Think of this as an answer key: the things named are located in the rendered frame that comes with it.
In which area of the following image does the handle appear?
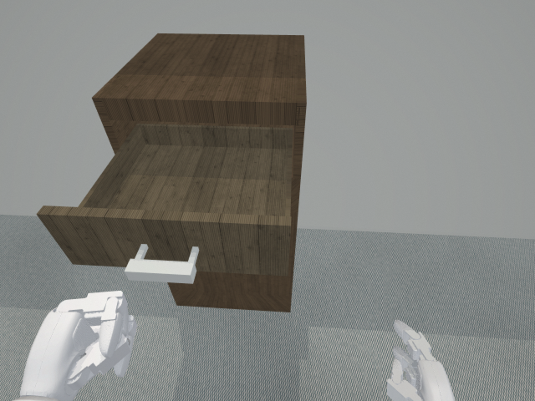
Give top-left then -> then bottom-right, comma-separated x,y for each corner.
125,244 -> 199,284

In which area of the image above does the cabinet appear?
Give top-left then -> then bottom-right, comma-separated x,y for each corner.
92,33 -> 307,312

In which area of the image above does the drawer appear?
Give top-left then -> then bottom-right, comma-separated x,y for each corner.
36,124 -> 293,277

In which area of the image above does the robot left hand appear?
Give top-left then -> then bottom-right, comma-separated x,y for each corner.
20,291 -> 138,401

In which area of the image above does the robot right hand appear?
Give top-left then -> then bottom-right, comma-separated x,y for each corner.
387,320 -> 455,401

